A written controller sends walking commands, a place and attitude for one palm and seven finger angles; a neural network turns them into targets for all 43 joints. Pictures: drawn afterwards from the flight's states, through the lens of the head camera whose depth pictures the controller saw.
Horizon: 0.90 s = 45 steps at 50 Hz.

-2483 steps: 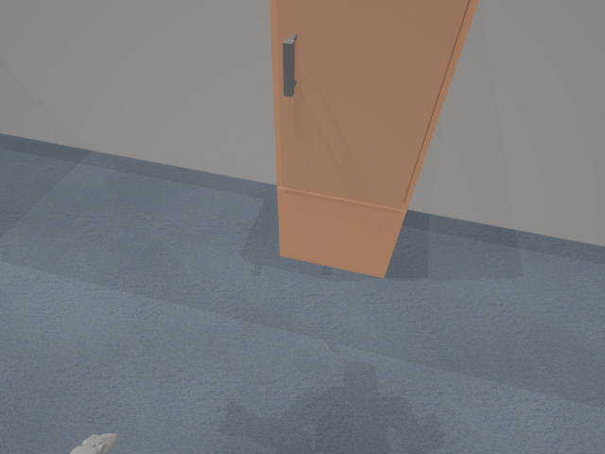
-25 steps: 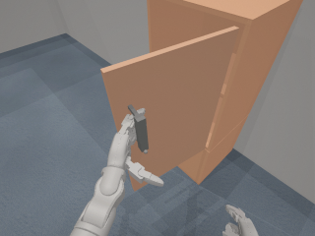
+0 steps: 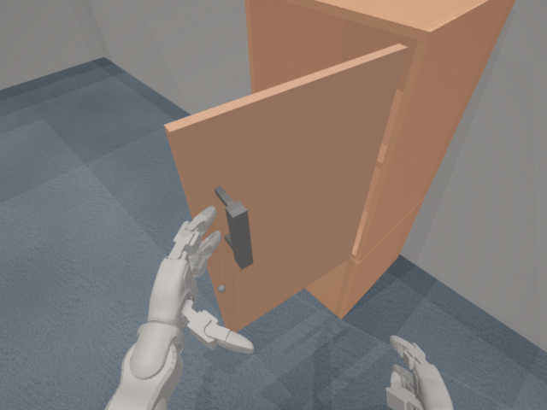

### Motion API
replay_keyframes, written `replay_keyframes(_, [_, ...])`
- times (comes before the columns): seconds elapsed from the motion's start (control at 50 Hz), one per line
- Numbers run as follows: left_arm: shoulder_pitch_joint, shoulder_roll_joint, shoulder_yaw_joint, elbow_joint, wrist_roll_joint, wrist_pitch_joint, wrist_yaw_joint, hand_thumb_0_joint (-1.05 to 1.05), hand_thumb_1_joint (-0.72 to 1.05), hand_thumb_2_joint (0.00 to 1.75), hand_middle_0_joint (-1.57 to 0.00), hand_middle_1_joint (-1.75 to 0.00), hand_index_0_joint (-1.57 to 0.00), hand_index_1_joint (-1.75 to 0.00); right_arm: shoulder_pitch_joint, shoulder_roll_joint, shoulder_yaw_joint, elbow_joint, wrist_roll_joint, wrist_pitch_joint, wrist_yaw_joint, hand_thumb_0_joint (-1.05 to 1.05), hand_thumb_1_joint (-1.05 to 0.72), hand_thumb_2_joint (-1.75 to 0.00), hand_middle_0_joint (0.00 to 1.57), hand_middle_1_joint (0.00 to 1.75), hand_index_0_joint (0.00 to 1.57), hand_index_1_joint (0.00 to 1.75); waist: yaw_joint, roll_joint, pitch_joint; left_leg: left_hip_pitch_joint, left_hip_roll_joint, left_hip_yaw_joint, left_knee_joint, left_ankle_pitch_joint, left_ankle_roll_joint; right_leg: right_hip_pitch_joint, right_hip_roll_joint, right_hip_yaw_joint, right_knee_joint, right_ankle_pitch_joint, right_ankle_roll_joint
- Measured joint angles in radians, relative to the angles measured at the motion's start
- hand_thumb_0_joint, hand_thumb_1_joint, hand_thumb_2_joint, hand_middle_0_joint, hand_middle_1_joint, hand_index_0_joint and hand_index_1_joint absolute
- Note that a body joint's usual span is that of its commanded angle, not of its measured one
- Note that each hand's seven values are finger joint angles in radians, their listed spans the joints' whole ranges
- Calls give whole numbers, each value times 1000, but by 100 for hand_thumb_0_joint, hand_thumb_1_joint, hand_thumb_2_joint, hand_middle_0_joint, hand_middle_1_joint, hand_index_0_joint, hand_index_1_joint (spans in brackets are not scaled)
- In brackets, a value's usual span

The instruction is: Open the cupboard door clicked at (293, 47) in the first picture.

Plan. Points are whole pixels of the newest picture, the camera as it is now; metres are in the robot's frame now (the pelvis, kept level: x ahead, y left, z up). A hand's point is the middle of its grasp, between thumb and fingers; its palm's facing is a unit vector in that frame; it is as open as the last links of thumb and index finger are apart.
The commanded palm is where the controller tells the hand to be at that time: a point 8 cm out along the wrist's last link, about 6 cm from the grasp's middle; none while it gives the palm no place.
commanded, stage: slide the hand sideways off the handle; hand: left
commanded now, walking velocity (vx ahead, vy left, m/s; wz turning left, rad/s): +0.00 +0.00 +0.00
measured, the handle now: (233, 228) +0.35 +0.09 +0.09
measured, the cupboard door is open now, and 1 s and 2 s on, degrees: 80 80 80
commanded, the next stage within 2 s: draw the hand back to the body in 0.54 s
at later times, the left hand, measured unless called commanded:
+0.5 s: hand (187, 310) +0.22 +0.13 +0.09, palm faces -0.01 -1.00 -0.05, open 16.4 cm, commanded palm +0.19 +0.19 +0.09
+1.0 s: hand (142, 314) +0.20 +0.17 +0.11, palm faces +0.00 -1.00 -0.06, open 16.4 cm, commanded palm +0.17 +0.23 +0.12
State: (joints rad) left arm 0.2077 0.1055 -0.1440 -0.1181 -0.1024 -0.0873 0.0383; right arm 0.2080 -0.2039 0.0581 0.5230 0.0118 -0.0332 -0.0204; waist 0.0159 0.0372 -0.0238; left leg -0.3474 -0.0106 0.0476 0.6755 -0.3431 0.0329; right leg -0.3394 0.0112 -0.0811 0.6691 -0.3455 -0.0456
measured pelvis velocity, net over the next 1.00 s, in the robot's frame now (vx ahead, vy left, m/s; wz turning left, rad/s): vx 0.01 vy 0.00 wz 0.02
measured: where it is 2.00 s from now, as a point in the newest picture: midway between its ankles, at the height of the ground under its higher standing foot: outside the picture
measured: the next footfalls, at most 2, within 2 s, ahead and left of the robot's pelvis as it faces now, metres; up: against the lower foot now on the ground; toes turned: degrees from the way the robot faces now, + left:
none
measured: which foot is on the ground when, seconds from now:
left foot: down 0.00-1.00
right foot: down 0.00-1.00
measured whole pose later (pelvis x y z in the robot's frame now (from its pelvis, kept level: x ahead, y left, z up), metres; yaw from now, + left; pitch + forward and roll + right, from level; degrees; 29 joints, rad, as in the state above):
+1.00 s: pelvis +0.01 +0.00 +0.00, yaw +1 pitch +2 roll -1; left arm 0.47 0.24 0.12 -0.32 -0.27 -0.10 -0.22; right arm 0.25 -0.24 0.05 0.54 0.04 -0.20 -0.07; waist 0.03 0.06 -0.06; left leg -0.37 -0.01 0.02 0.71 -0.38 0.03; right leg -0.34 0.01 -0.11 0.67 -0.37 -0.04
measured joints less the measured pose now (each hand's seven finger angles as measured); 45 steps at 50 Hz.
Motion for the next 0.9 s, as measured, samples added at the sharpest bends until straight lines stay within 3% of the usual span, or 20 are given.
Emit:
replay_keyframes(0.52, [226,87,181,-111,-110,-75,-193,-2,-50,30,-15,-30,-15,-30,38,-37,-18,7,8,-112,-30,1,-91,-90,20,30,20,30,3,12,-35,-56,13,-30,48,-38,-25,-45,12,-28,40,-45,-20])
replay_keyframes(0.66, [225,97,209,-101,-137,-92,-224,-2,-50,30,-15,-30,-15,-30,39,-47,-21,13,13,-136,-40,1,-91,-90,20,30,20,30,3,15,-34,-77,13,-40,72,-45,-22,-57,12,-38,51,-48,-18])
replay_keyframes(0.9, [239,126,251,-164,-163,-44,-242,-2,-50,30,-15,-30,-15,-30,41,-35,-12,14,24,-157,-46,1,-91,-90,20,30,20,30,9,19,-39,-42,6,-29,51,-39,-6,-21,7,-26,22,-33,-3])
